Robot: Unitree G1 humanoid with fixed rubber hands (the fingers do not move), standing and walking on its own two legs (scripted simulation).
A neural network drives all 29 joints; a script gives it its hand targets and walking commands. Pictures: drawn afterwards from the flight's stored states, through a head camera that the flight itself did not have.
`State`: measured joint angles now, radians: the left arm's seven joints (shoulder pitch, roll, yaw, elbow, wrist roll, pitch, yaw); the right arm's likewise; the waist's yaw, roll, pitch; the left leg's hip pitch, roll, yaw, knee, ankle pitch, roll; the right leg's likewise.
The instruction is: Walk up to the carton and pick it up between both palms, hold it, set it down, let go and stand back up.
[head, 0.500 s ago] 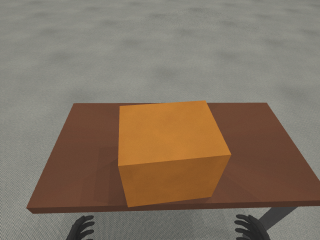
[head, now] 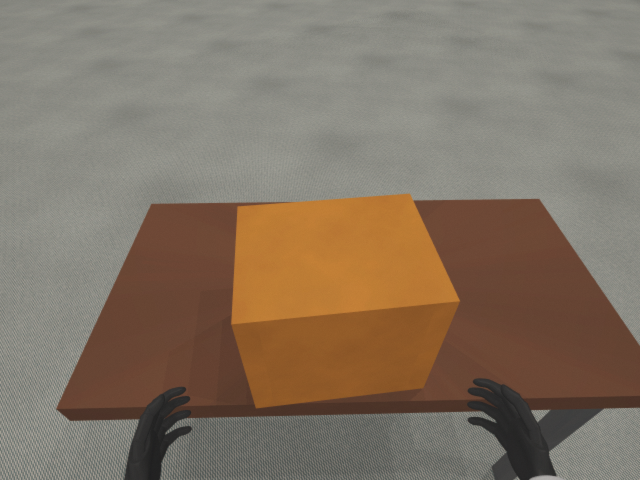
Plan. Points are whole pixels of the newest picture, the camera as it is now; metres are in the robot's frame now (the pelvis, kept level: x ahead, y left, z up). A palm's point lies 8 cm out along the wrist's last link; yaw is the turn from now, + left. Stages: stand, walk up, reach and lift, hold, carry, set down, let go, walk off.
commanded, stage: reach and lift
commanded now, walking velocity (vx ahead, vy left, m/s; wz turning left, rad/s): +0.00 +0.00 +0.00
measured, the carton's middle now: (333, 300) +0.40 +0.01 -0.01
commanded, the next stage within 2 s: none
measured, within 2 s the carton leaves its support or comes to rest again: neither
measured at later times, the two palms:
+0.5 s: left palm (144, 389) +0.24 +0.24 +0.01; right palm (513, 376) +0.26 -0.22 +0.02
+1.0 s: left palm (142, 317) +0.31 +0.25 +0.07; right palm (506, 298) +0.34 -0.21 +0.07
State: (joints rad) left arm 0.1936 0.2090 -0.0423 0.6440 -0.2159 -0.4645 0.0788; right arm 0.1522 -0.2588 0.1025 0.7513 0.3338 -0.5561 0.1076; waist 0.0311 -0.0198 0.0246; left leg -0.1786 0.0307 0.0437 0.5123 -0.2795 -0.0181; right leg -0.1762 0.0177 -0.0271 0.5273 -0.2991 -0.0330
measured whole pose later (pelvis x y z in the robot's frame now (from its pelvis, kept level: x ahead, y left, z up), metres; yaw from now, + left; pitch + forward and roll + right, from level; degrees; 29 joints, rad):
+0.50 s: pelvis +0.00 +0.00 +0.01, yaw +0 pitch -1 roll +0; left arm 0.00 0.26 0.03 0.48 -0.24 -0.14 0.05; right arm -0.03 -0.30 0.09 0.58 0.36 -0.26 0.05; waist 0.03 -0.02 0.00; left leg -0.17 0.03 0.04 0.40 -0.22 -0.02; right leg -0.17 0.03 -0.02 0.41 -0.23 -0.04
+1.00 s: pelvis +0.00 +0.00 +0.01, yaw -1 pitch +4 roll +0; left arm -0.26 0.29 0.09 0.36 -0.25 0.19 0.04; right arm -0.31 -0.38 0.05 0.53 0.40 0.01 0.03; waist 0.05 -0.01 -0.03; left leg -0.25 0.04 0.04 0.37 -0.18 -0.01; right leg -0.23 0.03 -0.01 0.34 -0.18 -0.03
